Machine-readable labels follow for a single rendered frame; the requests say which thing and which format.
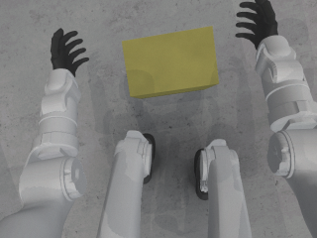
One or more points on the robot left thigh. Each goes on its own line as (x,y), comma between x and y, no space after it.
(121,212)

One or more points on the right robot hand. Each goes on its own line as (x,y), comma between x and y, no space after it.
(265,24)

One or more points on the robot right upper arm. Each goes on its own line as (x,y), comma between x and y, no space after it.
(292,154)

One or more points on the right robot forearm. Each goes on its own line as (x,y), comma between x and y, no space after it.
(286,91)

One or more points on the carton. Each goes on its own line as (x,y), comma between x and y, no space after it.
(171,63)

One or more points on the left robot hand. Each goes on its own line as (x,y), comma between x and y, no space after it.
(61,58)

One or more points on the left robot forearm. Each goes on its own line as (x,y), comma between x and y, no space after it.
(58,119)

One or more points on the left robot shin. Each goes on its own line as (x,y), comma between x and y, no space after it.
(130,134)

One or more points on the robot left upper arm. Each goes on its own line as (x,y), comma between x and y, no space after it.
(49,188)

